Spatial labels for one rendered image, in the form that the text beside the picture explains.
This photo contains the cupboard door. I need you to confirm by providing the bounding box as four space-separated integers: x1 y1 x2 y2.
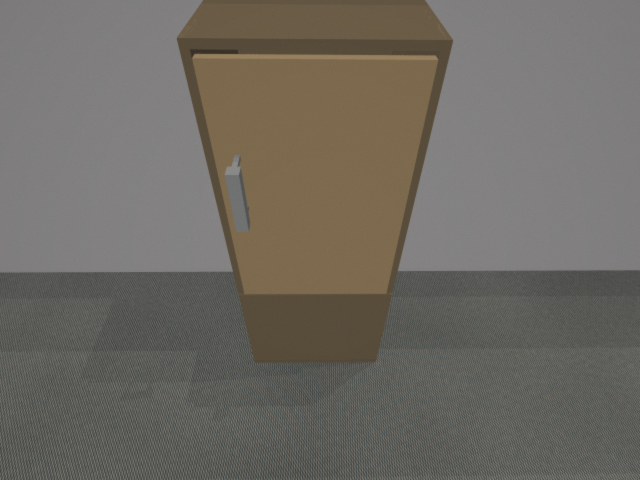
192 54 438 294

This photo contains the handle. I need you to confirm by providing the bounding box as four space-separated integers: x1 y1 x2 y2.
225 155 250 232

